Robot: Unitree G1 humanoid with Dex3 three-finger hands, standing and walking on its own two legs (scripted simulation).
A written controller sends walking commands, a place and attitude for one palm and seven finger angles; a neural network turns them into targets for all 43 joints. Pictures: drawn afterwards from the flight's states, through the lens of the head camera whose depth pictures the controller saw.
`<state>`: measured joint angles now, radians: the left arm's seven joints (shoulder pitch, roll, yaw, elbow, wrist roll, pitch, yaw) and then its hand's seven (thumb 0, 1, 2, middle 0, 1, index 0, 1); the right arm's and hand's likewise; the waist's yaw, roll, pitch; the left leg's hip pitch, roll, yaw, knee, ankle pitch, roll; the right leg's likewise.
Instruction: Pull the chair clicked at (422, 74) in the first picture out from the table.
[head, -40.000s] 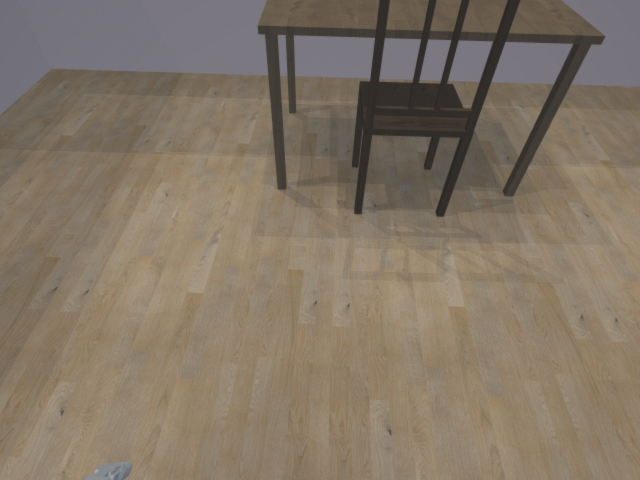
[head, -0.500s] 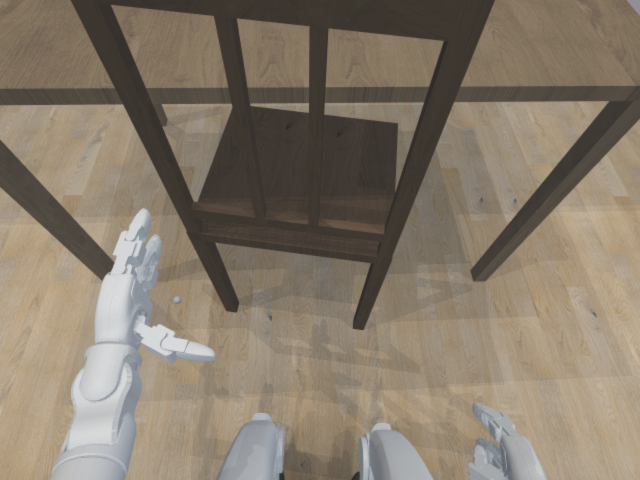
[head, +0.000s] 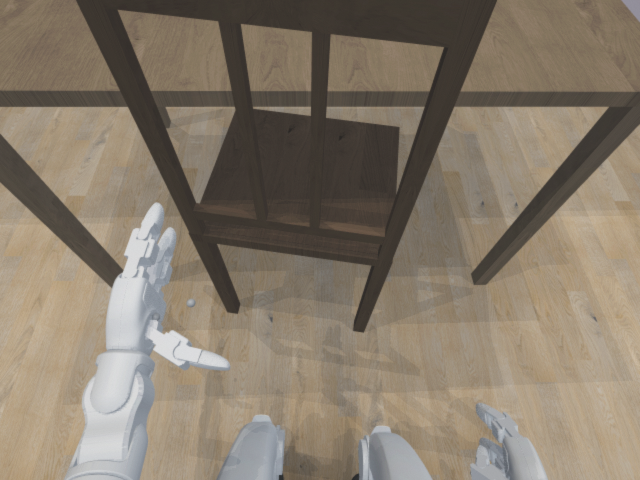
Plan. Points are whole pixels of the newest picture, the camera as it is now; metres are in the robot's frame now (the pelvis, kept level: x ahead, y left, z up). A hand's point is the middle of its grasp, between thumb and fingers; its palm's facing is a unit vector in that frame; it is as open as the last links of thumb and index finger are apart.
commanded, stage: aim the fingers beside a spindle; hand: left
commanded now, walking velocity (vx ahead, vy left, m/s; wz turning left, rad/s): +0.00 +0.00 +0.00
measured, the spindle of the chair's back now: (250, 144) +0.55 +0.12 +0.05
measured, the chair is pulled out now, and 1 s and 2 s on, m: -0.05 -0.05 -0.05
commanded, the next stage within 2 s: push the fingers through the gap in 0.44 s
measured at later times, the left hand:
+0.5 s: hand (187, 299) +0.33 +0.18 +0.00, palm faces +0.05 -1.00 -0.04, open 16.9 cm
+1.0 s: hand (189, 258) +0.38 +0.18 +0.02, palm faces +0.03 -1.00 -0.02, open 16.9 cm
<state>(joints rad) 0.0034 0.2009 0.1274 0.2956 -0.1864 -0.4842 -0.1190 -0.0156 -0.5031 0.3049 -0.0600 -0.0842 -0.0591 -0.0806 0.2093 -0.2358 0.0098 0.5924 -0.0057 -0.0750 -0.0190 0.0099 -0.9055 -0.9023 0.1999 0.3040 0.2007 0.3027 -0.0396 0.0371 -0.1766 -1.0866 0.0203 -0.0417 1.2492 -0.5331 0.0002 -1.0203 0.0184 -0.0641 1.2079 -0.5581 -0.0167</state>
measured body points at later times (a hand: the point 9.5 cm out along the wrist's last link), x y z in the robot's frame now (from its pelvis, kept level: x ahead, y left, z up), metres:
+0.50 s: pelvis +0.00 +0.00 -0.01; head +0.10 +0.01 +0.43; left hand +0.32 +0.23 +0.01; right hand +0.15 -0.25 -0.11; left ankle +0.03 +0.12 -0.63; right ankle +0.01 -0.11 -0.63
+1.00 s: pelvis +0.00 +0.01 +0.00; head +0.11 +0.02 +0.43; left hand +0.37 +0.23 +0.03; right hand +0.12 -0.24 -0.11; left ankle +0.03 +0.12 -0.63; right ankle +0.01 -0.11 -0.63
